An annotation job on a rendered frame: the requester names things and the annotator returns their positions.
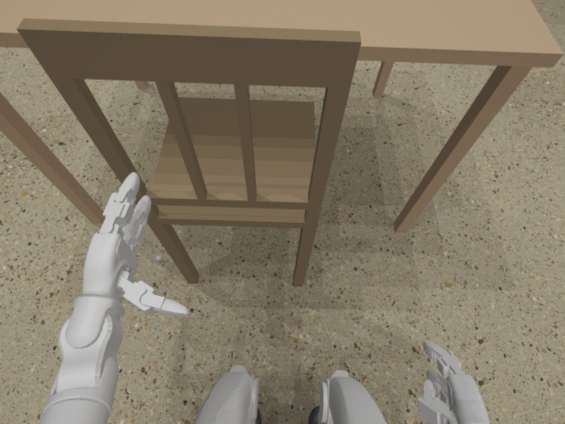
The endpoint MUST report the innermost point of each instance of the robot right hand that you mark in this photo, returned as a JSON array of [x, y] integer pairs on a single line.
[[461, 402]]

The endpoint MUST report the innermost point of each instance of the table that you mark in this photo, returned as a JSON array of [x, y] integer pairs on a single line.
[[507, 33]]

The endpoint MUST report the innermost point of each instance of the robot thigh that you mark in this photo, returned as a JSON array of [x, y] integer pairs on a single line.
[[344, 400], [232, 400]]

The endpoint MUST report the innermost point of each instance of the left robot forearm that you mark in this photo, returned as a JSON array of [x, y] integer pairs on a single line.
[[86, 381]]

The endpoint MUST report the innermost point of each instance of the robot left hand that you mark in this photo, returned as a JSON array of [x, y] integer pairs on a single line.
[[112, 248]]

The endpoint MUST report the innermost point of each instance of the left robot thigh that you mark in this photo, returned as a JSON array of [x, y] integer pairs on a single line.
[[232, 400]]

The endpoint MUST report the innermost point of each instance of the chair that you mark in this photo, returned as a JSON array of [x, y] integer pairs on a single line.
[[224, 162]]

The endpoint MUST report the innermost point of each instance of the right robot thigh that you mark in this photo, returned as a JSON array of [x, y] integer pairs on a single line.
[[344, 400]]

